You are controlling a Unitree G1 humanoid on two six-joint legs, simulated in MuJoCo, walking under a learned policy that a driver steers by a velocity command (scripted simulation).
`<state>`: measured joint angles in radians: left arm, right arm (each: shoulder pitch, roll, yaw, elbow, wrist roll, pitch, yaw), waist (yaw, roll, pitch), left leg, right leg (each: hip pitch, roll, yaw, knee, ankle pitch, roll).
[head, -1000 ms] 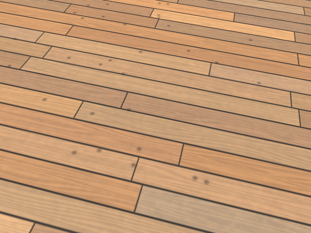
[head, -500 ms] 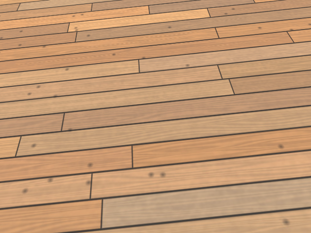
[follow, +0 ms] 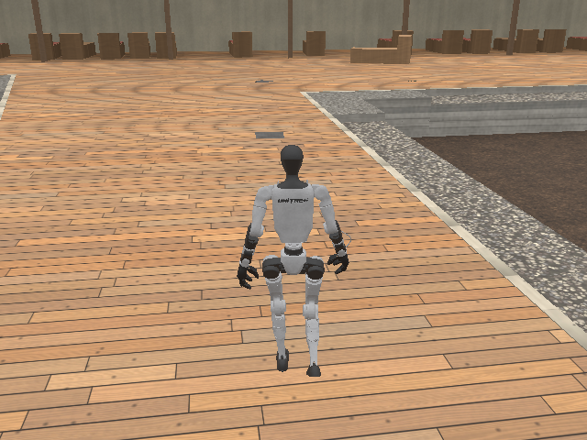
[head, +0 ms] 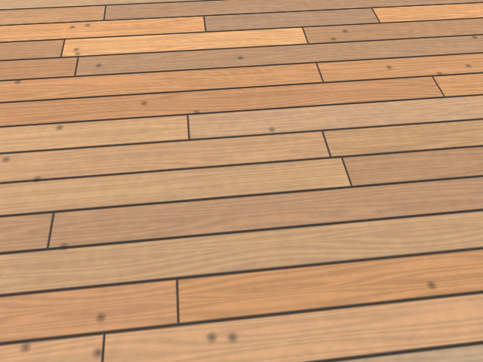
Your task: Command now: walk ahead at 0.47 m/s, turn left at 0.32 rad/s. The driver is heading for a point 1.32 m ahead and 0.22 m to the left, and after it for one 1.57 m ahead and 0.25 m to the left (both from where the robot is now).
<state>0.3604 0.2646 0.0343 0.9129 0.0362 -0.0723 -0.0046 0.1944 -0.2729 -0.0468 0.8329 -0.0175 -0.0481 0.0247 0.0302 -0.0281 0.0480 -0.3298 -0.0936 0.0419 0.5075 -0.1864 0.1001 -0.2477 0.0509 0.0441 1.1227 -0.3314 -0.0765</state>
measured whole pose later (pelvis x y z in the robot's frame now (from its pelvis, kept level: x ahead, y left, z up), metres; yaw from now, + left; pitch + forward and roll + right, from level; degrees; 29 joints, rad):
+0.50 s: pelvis +0.29 -0.01 +0.00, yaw +18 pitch +1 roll +0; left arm 0.06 0.26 0.01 0.72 0.04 -0.07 0.01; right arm 0.40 -0.29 -0.07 0.88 -0.01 -0.04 0.00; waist -0.08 0.02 0.05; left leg -0.24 -0.11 -0.11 1.05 -0.44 0.08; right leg -0.41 0.03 -0.03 0.55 -0.16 -0.05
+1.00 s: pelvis +0.52 +0.11 +0.00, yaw +21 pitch +1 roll -1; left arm 0.44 0.22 0.03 0.96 0.00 -0.05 -0.01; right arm 0.07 -0.22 -0.01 0.76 -0.05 -0.06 0.01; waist 0.07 -0.01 0.05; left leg -0.38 0.00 0.09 0.55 -0.19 0.07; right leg -0.23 -0.01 -0.02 0.96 -0.43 -0.06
